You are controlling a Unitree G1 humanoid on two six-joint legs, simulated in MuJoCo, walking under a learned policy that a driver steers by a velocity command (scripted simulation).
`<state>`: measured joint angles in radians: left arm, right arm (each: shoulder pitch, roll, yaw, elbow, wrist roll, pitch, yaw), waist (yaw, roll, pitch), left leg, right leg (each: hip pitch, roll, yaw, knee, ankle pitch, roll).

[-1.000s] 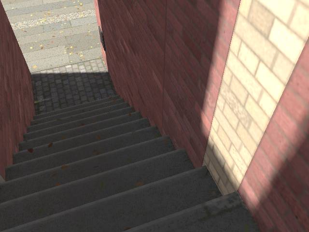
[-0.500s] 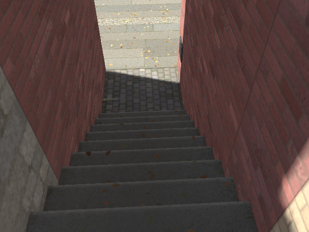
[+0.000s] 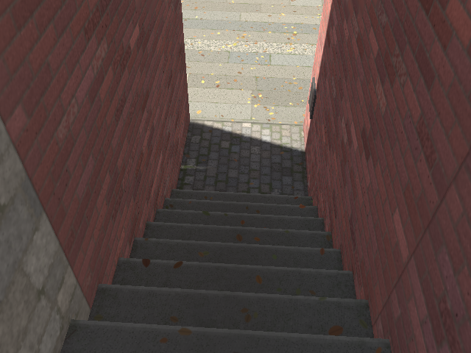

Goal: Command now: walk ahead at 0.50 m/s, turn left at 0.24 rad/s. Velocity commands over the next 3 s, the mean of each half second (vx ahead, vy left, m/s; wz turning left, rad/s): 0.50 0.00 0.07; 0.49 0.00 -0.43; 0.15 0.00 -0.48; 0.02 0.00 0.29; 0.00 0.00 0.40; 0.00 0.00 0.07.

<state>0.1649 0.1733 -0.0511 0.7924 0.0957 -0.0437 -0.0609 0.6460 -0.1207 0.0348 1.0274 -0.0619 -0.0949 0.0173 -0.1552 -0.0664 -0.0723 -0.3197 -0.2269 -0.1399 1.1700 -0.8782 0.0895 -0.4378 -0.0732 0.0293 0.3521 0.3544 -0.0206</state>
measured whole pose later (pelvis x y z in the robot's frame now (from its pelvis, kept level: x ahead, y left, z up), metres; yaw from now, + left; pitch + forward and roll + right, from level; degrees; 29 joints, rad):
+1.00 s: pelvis +0.47 +0.02 -0.31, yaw -15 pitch -1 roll +5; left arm 0.25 0.23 0.01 0.95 0.09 -0.07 -0.10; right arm 0.61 -0.12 0.06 1.13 -0.14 -0.13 0.00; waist -0.04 -0.08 0.01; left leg -0.17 0.03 0.33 0.78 -0.58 0.02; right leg -0.75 -0.12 0.09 0.79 0.48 -0.09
